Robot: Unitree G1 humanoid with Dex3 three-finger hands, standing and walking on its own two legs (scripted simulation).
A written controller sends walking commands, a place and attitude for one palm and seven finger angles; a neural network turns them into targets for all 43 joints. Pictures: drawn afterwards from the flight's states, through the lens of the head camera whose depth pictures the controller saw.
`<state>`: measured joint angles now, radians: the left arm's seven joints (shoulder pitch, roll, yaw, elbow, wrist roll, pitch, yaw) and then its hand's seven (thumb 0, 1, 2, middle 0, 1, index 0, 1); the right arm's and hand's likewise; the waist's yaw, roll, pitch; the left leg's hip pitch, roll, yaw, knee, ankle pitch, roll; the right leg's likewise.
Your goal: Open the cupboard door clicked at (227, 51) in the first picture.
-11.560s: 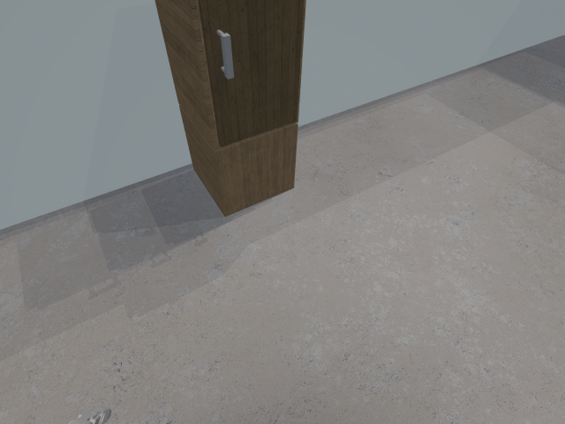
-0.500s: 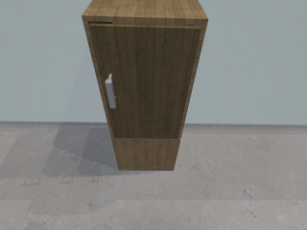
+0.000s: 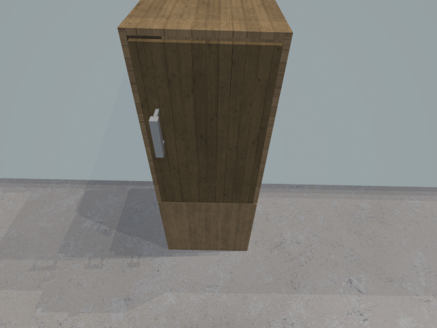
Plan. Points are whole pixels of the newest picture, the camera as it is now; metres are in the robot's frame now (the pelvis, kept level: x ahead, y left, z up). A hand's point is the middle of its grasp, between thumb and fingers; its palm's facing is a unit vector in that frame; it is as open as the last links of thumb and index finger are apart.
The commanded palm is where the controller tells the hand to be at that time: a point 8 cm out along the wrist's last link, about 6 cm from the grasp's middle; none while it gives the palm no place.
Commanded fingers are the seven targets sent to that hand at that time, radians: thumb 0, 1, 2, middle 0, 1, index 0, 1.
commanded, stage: look again from close up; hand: left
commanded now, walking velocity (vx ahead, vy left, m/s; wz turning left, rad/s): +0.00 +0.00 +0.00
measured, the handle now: (158, 133) +0.60 +0.20 +0.01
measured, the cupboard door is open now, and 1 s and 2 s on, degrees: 0 0 0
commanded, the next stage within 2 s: shuffle to correct the standing spot in 0.28 s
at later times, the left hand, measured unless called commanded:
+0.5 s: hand out of the picture +0.02 +0.20 -0.16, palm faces +0.01 -0.97 -0.23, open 7.4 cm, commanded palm none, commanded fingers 0.00 0.90 0.90 -0.20 -0.30 -0.20 -0.30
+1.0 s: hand out of the picture +0.02 +0.14 -0.17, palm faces +0.07 -0.99 -0.13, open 7.4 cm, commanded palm none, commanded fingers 0.00 0.90 0.90 -0.20 -0.30 -0.20 -0.30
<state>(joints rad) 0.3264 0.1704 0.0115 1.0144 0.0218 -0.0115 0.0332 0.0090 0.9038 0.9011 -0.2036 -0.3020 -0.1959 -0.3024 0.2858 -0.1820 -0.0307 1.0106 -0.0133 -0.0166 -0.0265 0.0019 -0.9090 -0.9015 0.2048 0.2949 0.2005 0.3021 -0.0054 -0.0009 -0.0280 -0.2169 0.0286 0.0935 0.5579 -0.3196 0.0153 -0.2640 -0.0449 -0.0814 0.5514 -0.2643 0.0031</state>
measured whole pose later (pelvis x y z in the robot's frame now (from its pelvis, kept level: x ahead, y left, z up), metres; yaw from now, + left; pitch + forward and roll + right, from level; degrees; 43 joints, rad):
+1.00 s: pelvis +0.06 +0.01 +0.01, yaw +0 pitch +0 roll -1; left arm 0.37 0.07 0.02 1.10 0.01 0.00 0.06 0.01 0.90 0.90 -0.20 -0.30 -0.20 -0.30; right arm 0.29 -0.10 -0.03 1.13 0.00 -0.01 -0.06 0.02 -0.93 -0.90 0.21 0.29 0.20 0.30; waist 0.00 0.00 0.04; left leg -0.13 0.04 0.11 0.55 -0.36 0.01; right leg -0.20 -0.03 -0.07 0.57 -0.29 0.02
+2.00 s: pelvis +0.04 +0.02 +0.00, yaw -3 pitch +0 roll +0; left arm 0.32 0.16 -0.02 1.07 0.01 -0.01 0.03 0.01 0.90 0.90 -0.20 -0.30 -0.20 -0.30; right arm 0.27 -0.19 0.01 1.07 -0.01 -0.02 -0.01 0.00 -0.91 -0.90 0.20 0.29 0.20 0.30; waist 0.00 0.01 0.04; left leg -0.21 -0.03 0.09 0.47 -0.27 0.05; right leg -0.23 -0.02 0.04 0.51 -0.28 0.02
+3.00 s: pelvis +0.00 -0.03 -0.08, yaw +1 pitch +14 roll -1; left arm 0.24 0.27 0.26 0.15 -0.32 -0.42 -0.39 0.02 0.37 0.68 -0.24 -0.64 -0.23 -0.64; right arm 0.18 -0.22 0.02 0.57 0.03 -0.23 -0.07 0.01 -0.91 -0.90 0.21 0.30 0.20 0.30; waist 0.03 0.01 -0.12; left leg -0.89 0.04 -0.06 1.16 -0.51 -0.03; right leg -0.85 0.02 -0.13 1.13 -0.53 -0.07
